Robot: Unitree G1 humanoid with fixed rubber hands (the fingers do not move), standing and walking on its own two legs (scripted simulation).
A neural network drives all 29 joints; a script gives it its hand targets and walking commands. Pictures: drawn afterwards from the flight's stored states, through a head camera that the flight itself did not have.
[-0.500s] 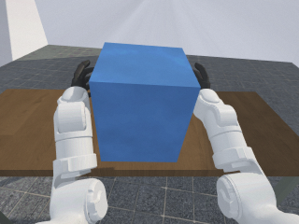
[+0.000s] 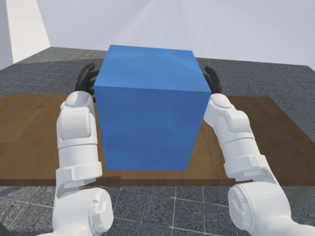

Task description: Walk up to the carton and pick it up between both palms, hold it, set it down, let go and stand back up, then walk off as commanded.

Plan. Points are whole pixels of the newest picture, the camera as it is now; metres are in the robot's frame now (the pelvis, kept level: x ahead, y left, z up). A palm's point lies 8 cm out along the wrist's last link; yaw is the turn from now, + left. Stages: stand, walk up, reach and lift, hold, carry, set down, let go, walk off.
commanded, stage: hold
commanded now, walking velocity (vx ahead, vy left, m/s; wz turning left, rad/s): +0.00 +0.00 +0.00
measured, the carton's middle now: (149, 109) +0.39 +0.00 +0.20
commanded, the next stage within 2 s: set down in 0.22 s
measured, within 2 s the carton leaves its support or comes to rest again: neither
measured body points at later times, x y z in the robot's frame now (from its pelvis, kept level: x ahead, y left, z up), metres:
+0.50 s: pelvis +0.00 +0.00 +0.00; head -0.06 +0.03 +0.45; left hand +0.39 +0.14 +0.27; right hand +0.38 -0.16 +0.25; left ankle +0.02 +0.16 -0.75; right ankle +0.03 -0.14 -0.75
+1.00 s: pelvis +0.03 +0.01 +0.00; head -0.01 +0.05 +0.45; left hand +0.45 +0.15 +0.23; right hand +0.43 -0.15 +0.24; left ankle +0.02 +0.16 -0.75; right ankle +0.03 -0.14 -0.75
